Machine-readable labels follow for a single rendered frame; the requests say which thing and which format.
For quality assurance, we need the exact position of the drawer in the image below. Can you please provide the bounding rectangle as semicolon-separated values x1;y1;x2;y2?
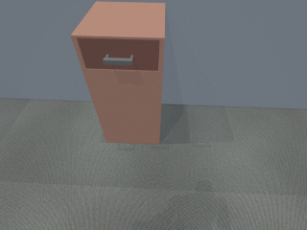
77;37;160;71

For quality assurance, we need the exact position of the cabinet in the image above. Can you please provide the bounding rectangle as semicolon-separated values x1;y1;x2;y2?
70;1;166;145

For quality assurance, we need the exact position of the handle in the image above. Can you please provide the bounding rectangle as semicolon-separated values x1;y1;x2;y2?
103;54;133;66

